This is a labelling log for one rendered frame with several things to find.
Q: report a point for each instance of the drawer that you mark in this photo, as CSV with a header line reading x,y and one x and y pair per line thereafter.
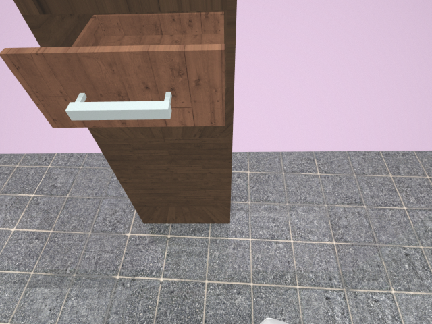
x,y
131,57

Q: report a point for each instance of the handle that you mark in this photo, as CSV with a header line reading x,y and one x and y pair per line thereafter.
x,y
119,110

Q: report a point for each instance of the cabinet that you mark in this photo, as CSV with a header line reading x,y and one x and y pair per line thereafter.
x,y
176,174

